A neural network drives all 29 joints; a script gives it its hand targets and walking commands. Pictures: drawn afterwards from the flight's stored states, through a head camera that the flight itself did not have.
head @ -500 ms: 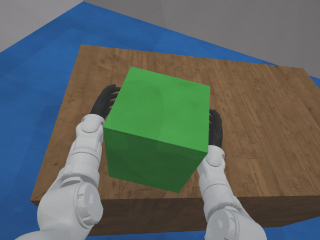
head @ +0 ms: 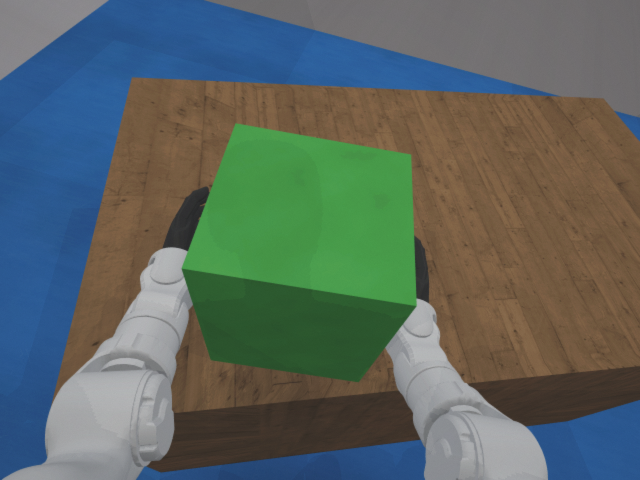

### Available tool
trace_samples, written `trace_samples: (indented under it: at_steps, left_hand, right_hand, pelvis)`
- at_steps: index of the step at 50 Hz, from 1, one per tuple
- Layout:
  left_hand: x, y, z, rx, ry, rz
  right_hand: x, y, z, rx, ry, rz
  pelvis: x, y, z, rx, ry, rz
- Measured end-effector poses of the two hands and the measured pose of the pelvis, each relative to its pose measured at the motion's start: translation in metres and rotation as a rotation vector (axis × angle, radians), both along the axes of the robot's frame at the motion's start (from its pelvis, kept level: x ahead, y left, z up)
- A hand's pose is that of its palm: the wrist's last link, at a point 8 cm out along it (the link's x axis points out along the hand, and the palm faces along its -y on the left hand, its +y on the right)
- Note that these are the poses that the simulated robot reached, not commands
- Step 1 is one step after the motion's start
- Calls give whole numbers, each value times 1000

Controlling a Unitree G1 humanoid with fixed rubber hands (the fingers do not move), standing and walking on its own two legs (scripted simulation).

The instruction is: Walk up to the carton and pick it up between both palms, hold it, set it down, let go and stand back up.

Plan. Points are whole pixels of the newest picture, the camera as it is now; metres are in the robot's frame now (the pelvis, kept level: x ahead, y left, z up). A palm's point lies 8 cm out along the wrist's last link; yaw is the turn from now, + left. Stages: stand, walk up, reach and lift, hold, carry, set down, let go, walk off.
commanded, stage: set down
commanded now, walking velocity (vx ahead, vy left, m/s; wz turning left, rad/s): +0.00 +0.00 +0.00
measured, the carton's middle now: (303, 265) +0.38 +0.00 +0.03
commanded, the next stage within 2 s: none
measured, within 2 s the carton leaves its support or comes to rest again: neither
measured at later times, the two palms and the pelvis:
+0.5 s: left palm (141, 269) +0.38 +0.19 +0.03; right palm (429, 312) +0.32 -0.17 +0.01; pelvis -0.01 +0.00 -0.01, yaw +0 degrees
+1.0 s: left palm (111, 321) +0.31 +0.21 +0.04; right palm (440, 344) +0.27 -0.15 +0.04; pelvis -0.07 -0.01 -0.01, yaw +2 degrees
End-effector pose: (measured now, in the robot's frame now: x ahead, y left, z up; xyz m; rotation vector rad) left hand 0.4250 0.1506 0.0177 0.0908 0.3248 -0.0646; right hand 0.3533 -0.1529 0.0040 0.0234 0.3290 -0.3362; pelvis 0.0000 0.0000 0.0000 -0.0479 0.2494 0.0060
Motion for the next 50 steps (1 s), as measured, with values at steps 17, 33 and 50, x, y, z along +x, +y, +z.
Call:
trace_samples:
  at_steps: [17,33,50]
  left_hand:
    - [5,17,24,8,-22,-32]
    - [-82,56,9,-37,-37,33]
    - [-111,60,18,-42,-35,31]
  right_hand:
    - [5,-14,14,1,-66,-21]
    - [-59,-18,21,20,-104,-7]
    - [-85,-2,38,35,-22,16]
  pelvis:
    - [7,6,-5,-24,-14,3]
    - [-42,-2,-6,-8,-105,25]
    - [-71,-6,-12,2,-232,34]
